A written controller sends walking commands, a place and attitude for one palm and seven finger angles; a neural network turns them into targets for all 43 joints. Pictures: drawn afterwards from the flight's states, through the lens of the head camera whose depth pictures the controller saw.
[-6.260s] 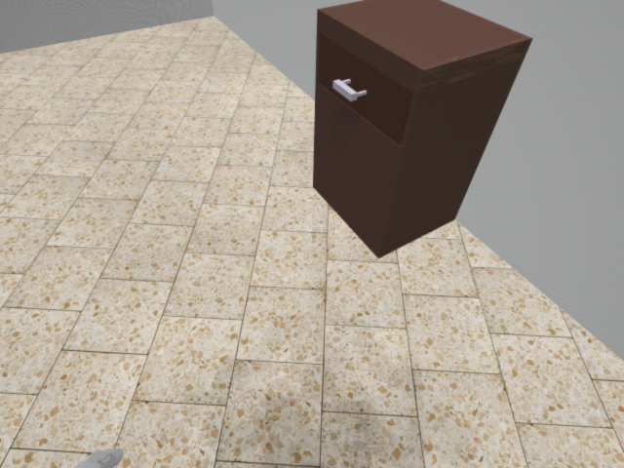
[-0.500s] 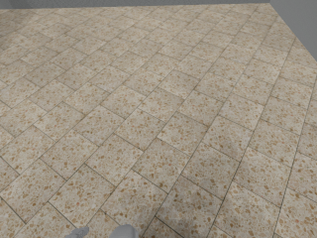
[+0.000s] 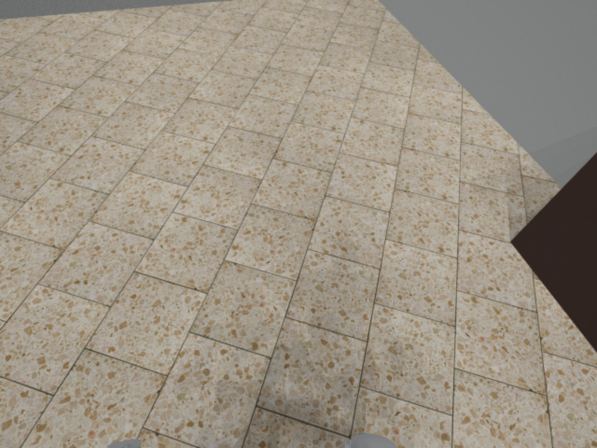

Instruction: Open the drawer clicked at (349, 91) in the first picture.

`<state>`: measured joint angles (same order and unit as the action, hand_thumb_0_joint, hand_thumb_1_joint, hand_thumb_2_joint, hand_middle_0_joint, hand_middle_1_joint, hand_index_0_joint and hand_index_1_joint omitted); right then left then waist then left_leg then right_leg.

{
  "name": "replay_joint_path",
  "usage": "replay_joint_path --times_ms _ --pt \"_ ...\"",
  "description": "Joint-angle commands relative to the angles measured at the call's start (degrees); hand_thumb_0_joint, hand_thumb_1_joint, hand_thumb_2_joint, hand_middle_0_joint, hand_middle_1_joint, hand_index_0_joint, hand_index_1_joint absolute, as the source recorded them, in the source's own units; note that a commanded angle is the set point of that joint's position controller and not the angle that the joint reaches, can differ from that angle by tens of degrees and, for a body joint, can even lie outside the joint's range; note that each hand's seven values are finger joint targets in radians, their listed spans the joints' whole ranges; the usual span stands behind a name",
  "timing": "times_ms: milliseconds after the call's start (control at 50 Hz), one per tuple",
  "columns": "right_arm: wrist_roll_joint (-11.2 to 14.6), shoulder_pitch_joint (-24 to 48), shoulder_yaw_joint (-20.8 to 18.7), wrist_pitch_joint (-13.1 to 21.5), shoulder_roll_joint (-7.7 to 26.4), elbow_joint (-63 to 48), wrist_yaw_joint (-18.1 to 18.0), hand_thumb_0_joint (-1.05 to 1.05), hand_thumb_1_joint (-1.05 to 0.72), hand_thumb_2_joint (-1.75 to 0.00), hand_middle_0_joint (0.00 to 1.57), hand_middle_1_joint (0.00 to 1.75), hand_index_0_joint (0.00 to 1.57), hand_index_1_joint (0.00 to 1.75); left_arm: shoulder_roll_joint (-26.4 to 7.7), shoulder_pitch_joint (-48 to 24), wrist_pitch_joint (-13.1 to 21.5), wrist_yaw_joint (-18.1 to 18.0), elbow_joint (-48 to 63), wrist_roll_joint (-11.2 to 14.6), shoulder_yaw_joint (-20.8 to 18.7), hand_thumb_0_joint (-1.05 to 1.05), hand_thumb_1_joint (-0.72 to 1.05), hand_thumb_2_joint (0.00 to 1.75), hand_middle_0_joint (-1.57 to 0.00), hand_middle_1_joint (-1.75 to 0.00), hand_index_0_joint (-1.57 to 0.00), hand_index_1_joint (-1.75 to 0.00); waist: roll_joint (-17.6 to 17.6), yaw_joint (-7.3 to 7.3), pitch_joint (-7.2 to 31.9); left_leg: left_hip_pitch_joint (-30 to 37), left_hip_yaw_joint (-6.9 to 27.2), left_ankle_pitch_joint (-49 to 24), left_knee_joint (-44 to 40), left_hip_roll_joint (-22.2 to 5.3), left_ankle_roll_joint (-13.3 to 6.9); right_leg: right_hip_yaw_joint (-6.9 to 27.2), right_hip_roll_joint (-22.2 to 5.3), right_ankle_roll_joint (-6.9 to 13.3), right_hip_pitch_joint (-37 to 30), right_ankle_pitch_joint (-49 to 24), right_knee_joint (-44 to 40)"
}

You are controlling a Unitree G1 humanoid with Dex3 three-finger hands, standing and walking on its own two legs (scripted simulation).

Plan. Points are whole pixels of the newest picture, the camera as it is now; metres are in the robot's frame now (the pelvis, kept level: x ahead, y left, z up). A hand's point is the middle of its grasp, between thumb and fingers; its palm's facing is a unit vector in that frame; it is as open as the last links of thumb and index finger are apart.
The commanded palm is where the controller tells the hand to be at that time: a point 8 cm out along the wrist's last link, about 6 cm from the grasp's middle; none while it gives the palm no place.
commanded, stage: walk to a spot facing it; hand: left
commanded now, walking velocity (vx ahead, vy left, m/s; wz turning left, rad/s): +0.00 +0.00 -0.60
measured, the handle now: out of the picture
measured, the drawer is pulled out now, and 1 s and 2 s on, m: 0.00 0.00 0.00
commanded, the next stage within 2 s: turn to face it in 0.98 s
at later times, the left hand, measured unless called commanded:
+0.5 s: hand (193, 440) +0.14 +0.16 -0.17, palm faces -0.20 -0.96 -0.21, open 7.4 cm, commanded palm none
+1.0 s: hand (336, 270) +0.45 -0.05 -0.17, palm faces -0.63 -0.75 -0.21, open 7.4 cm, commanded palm none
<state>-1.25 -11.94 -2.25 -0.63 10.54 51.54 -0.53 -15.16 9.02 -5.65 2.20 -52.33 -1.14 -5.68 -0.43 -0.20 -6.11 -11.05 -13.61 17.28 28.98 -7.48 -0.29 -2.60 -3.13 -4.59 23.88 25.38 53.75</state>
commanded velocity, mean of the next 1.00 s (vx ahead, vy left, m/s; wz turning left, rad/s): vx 0.26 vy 0.00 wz -0.60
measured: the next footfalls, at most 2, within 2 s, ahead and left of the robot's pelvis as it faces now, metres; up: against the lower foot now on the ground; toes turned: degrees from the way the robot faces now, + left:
right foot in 0.12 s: +0.03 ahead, -0.15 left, +0.00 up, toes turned -10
left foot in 0.54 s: +0.18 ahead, +0.08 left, +0.00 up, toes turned -12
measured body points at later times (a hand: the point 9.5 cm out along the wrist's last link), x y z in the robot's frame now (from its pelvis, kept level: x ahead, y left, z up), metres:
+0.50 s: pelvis +0.06 -0.03 +0.00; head +0.08 -0.03 +0.45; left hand +0.15 +0.21 -0.15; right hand +0.09 -0.31 -0.13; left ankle +0.12 +0.09 -0.72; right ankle -0.01 -0.14 -0.74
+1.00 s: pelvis +0.21 -0.12 -0.03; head +0.25 -0.15 +0.42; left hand +0.48 -0.01 -0.16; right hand -0.01 -0.24 -0.17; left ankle +0.15 +0.08 -0.73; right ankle +0.25 -0.25 -0.74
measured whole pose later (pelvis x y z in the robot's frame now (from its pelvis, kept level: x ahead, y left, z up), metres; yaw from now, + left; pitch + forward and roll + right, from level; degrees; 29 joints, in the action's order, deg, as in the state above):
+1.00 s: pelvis +0.21 -0.12 -0.03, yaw -36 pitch +0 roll +0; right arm -1.1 -27.0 -2.8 1.8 9.9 60.7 0.2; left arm -13.3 2.3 -0.1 3.4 -51.6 -1.8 -4.1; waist 0.0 3.4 -7.0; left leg 1.7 -21.5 28.7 35.3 -11.9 5.8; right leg -9.3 -1.5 3.3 26.4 9.6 35.2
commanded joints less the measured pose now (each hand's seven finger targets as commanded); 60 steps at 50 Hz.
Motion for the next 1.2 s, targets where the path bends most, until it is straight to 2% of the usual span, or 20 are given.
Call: replay_joint_path --times_ms 0,60,100,120,180,400,460,480,520,540,580,660,860,900,940,960,980,1040,1120,1180 --pt "-0.3 -3.2 -4.5 0.7 14.0 -1.7 -0.6 0.00 -0.90 -0.90 0.20 0.30 0.20 0.30 -1.6 -4.5 3.0 -0.1 6.5 0.0 0.5 0.00 0.90 0.90 -0.20 -0.30 -0.20 -0.30 13.0 3.14 8.5 9.5 6.4 -32.5 -3.5 -14.2 -6.0 -3.6 1.4 1.6 -0.3 0.5 -10.8" --pt "0.2 -3.0 -4.3 0.5 13.6 -1.7 -0.1 0.00 -0.90 -0.90 0.20 0.30 0.20 0.30 -4.3 1.6 4.3 -0.6 4.7 0.0 -0.1 0.00 0.90 0.90 -0.20 -0.30 -0.20 -0.30 8.2 -0.61 10.8 1.7 1.2 -27.5 8.8 -12.0 -0.3 -3.6 1.5 4.0 -16.1 -14.9 -28.7" --pt "0.5 1.1 -2.1 -0.3 7.4 -6.5 0.1 0.00 -0.90 -0.90 0.20 0.30 0.20 0.30 -15.3 10.5 5.1 -2.3 2.1 0.2 -2.1 0.00 0.90 0.90 -0.20 -0.30 -0.20 -0.30 -16.2 -5.14 13.5 -24.7 3.7 20.3 33.2 -0.4 5.6 25.0 -21.6 15.2 -30.4 -47.6 -32.5" --pt "0.6 3.5 -1.9 -1.0 8.4 -7.2 -0.7 0.00 -0.90 -0.90 0.20 0.30 0.20 0.30 -14.2 11.8 4.7 -3.0 2.0 0.7 -2.2 0.00 0.90 0.90 -0.20 -0.30 -0.20 -0.30 -12.7 -6.10 13.5 -25.3 10.8 19.2 37.4 -1.0 4.8 24.3 -20.4 17.1 -26.6 -38.7 -33.2" --pt "-0.3 4.9 -2.5 -0.9 9.4 -5.5 0.3 0.00 -0.90 -0.90 0.20 0.30 0.20 0.30 -9.7 1.8 4.7 -2.7 4.2 0.2 -0.9 0.00 0.90 0.90 -0.20 -0.30 -0.20 -0.30 -7.1 -1.87 4.8 -25.9 11.9 8.0 37.3 -1.9 5.3 19.4 -13.0 14.8 -16.4 -8.8 -38.3" --pt "0.0 5.9 -2.2 1.7 8.3 -6.6 1.6 0.00 -0.90 -0.90 0.20 0.30 0.20 0.30 -10.5 4.4 7.1 -1.6 2.2 -0.1 -0.9 0.00 0.90 0.90 -0.20 -0.30 -0.20 -0.30 -8.4 -1.94 3.7 -16.4 9.8 3.1 14.0 2.8 5.3 21.7 -8.8 14.8 -13.1 -3.6 -39.4" --pt "0.2 0.9 -2.1 2.8 8.2 -5.3 0.9 0.00 -0.90 -0.90 0.20 0.30 0.20 0.30 -10.1 2.7 6.8 -1.5 2.1 0.0 -1.1 0.00 0.90 0.90 -0.20 -0.30 -0.20 -0.30 -7.7 0.63 5.0 -3.7 8.0 -0.2 2.2 5.2 4.6 21.3 -6.3 13.0 -8.5 -6.8 -33.8" --pt "0.3 -3.9 -2.3 3.3 9.5 -3.7 0.3 0.00 -0.90 -0.90 0.20 0.30 0.20 0.30 -8.5 1.5 6.7 -1.4 2.4 0.3 -0.9 0.00 0.90 0.90 -0.20 -0.30 -0.20 -0.30 -4.2 2.96 6.6 6.5 8.4 -2.3 -4.0 4.8 4.2 19.6 -3.6 11.1 -2.8 -6.9 -28.5" --pt "-0.6 -15.8 -4.4 3.5 19.9 -1.3 -0.4 0.00 -0.90 -0.90 0.20 0.30 0.20 0.30 -1.4 1.3 6.6 -0.3 5.0 0.7 0.7 0.00 0.90 0.90 -0.20 -0.30 -0.20 -0.30 21.0 7.54 10.6 20.6 36.3 17.5 -16.6 -20.0 -2.9 4.1 7.4 4.9 16.2 9.4 1.5" --pt "-0.8 -14.2 -3.8 3.4 18.8 -1.4 -0.5 0.00 -0.90 -0.90 0.20 0.30 0.20 0.30 -3.3 -0.9 6.6 -0.2 6.0 0.1 0.1 0.00 0.90 0.90 -0.20 -0.30 -0.20 -0.30 16.8 7.14 7.4 14.1 41.6 24.9 -20.8 -24.4 -6.1 5.9 2.9 4.7 18.6 7.8 9.5" --pt "-0.4 -8.0 -2.3 3.9 13.0 -2.1 -0.5 0.00 -0.90 -0.90 0.20 0.30 0.20 0.30 -3.9 -2.4 6.4 0.8 4.3 -0.4 -0.6 0.00 0.90 0.90 -0.20 -0.30 -0.20 -0.30 10.1 4.03 -0.2 5.0 30.9 19.8 -21.8 -18.6 -4.4 5.0 -1.1 4.4 17.9 -1.8 15.3" --pt "0.0 -7.7 -1.3 5.2 8.9 -0.5 -0.9 0.00 -0.90 -0.90 0.20 0.30 0.20 0.30 -0.5 1.1 5.3 1.3 2.0 -0.6 0.0 0.00 0.90 0.90 -0.20 -0.30 -0.20 -0.30 8.4 1.17 2.2 7.2 11.3 -9.2 -17.4 -12.5 -2.2 2.0 -2.3 2.8 15.0 -10.7 14.9" --pt "-0.4 -13.7 -2.5 4.7 8.7 4.8 -0.5 0.00 -0.90 -0.90 0.20 0.30 0.20 0.30 2.4 -11.1 5.5 1.5 5.4 -0.5 1.5 0.00 0.90 0.90 -0.20 -0.30 -0.20 -0.30 9.9 3.45 -0.8 13.1 -1.8 -29.6 -12.4 -13.4 -3.5 -5.7 -0.7 4.4 11.9 -13.0 -10.8" --pt "-0.3 -13.1 -2.9 4.5 10.1 4.7 -0.4 0.00 -0.90 -0.90 0.20 0.30 0.20 0.30 1.2 -7.9 5.9 1.2 4.4 -0.6 1.2 0.00 0.90 0.90 -0.20 -0.30 -0.20 -0.30 9.7 1.67 1.7 13.7 -4.2 -43.4 -5.6 -13.7 -2.9 -7.8 2.3 6.5 4.6 -11.1 -14.4" --pt "0.3 -11.0 -3.1 4.3 11.9 3.8 -0.1 0.00 -0.90 -0.90 0.20 0.30 0.20 0.30 -2.1 5.0 6.9 0.6 0.9 -0.8 0.3 0.00 0.90 0.90 -0.20 -0.30 -0.20 -0.30 8.1 -4.99 9.4 9.4 -6.6 -51.8 13.1 -11.6 -0.1 -10.4 6.3 8.4 -14.8 -14.4 -21.2" --pt "1.1 -10.7 -2.8 4.3 10.6 2.7 0.7 0.00 -0.90 -0.90 0.20 0.30 0.20 0.30 -8.1 13.9 7.9 0.0 -1.6 -0.9 -1.2 0.00 0.90 0.90 -0.20 -0.30 -0.20 -0.30 0.5 -9.29 16.6 -5.3 -5.4 -35.0 28.7 -9.7 2.1 -1.9 -0.5 11.1 -34.8 -19.7 -22.9" --pt "1.8 -11.1 -1.8 4.5 6.1 -0.2 0.4 0.00 -0.90 -0.90 0.20 0.30 0.20 0.30 -15.5 19.4 8.3 -1.0 -2.5 -0.2 -2.6 0.00 0.90 0.90 -0.20 -0.30 -0.20 -0.30 -12.0 -9.60 24.3 -24.4 -1.2 16.8 49.5 1.0 5.6 29.2 -19.8 19.2 -47.7 -35.0 -25.5" --pt "0.8 -3.0 -2.0 3.8 7.9 -1.6 -0.5 0.00 -0.90 -0.90 0.20 0.30 0.20 0.30 -12.1 8.6 7.3 -2.0 0.6 1.4 -1.5 0.00 0.90 0.90 -0.20 -0.30 -0.20 -0.30 -4.0 -5.04 12.7 -28.3 12.9 7.4 54.8 -3.7 4.4 27.2 -18.7 19.1 -27.3 -28.9 -33.4" --pt "0.0 -8.5 -1.3 0.8 5.9 1.7 -0.5 0.00 -0.90 -0.90 0.20 0.30 0.20 0.30 -7.3 -0.4 8.4 -2.7 1.7 0.3 0.3 0.00 0.90 0.90 -0.20 -0.30 -0.20 -0.30 -2.1 2.79 9.1 -17.4 11.7 3.0 41.3 -3.7 5.7 11.4 -11.0 14.9 -8.5 -41.0 -34.7" --pt "-0.2 -7.2 -1.3 -0.2 5.8 1.0 -0.4 0.00 -0.90 -0.90 0.20 0.30 0.20 0.30 -6.6 -0.1 8.2 -2.5 1.6 0.4 0.4 0.00 0.90 0.90 -0.20 -0.30 -0.20 -0.30 -5.3 2.98 9.2 -18.5 11.5 -0.7 37.4 -2.1 6.6 11.1 -7.8 14.3 -6.8 -38.1 -35.2"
